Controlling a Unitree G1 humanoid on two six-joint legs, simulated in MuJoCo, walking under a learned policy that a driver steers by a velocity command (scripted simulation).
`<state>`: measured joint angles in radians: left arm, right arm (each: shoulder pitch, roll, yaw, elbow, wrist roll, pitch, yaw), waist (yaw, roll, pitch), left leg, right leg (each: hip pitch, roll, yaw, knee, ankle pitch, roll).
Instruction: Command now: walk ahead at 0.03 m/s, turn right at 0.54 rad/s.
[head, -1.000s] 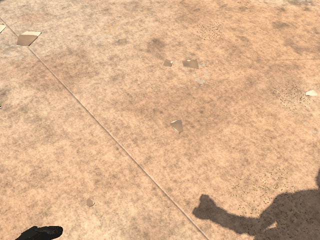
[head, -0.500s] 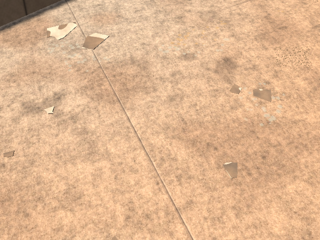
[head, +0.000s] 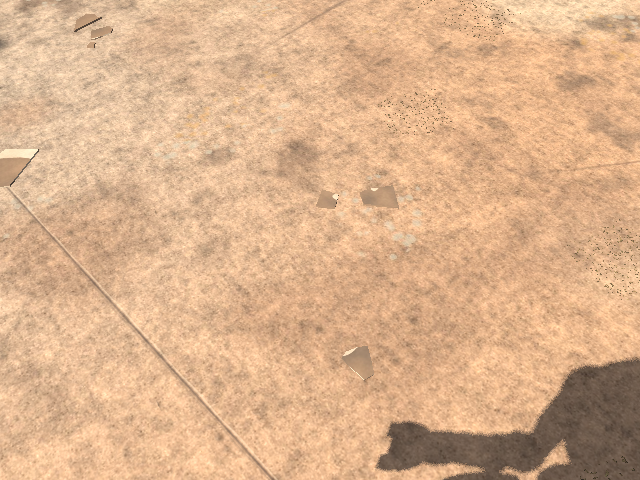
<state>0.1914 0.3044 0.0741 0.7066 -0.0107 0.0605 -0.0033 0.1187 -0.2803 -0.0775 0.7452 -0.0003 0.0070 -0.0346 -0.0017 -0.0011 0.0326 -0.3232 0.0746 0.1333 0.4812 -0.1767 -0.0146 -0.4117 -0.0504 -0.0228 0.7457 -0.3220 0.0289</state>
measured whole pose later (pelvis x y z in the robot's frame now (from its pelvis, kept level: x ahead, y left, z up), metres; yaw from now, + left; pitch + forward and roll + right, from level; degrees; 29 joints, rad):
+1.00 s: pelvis +0.03 +0.00 +0.00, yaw -15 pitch -1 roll +0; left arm 0.23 0.24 0.04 0.69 0.01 0.02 0.01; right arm 0.16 -0.24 -0.02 0.77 -0.01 -0.02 0.01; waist 0.00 0.00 0.04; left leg -0.21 -0.01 -0.02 0.55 -0.32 0.00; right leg -0.24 0.05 0.11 0.56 -0.29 0.00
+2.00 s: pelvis +0.29 -0.05 -0.02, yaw -15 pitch +2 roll +0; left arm 0.50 0.27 0.05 0.87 -0.01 -0.04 0.02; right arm -0.02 -0.25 -0.02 0.73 0.02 -0.10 0.05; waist 0.06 0.00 0.04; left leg -0.53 -0.01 0.04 0.54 -0.03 0.07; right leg 0.12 -0.01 0.01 0.41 -0.50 0.00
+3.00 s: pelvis +0.83 -0.21 +0.00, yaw -3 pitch +1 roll -3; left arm 0.30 0.28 0.06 0.89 0.00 -0.08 0.01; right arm 0.11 -0.26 -0.04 0.75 0.02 -0.03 0.05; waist 0.07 0.03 0.03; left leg -0.63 0.08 0.01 0.65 0.00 0.04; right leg 0.10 0.03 -0.24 0.21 -0.33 -0.01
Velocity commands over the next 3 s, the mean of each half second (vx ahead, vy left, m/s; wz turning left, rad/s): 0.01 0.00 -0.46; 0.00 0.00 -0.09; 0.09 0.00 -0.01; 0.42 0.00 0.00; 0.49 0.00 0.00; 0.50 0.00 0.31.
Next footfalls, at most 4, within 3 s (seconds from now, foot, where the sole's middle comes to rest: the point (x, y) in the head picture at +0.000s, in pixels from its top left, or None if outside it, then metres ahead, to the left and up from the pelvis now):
0.04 right None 0.05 -0.12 -0.77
0.50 left None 0.09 0.11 -0.77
1.98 left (347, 469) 0.49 0.00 -0.77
2.54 right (475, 360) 0.73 -0.30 -0.77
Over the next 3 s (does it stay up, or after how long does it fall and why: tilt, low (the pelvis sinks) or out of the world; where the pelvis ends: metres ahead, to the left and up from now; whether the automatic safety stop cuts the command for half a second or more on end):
stays up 0.83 -0.21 0.00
